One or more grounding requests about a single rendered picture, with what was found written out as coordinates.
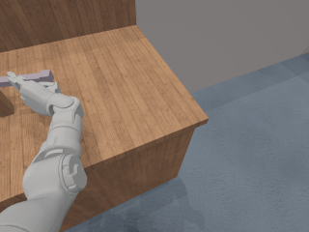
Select tap lever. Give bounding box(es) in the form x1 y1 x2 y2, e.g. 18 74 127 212
0 70 54 87

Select left robot forearm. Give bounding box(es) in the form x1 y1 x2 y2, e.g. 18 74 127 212
22 93 84 198

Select left robot upper arm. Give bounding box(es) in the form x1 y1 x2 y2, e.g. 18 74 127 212
0 154 87 232

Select counter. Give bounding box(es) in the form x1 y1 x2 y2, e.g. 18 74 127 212
0 0 209 232

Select left robot hand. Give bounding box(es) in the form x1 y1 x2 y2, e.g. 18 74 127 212
7 72 61 117

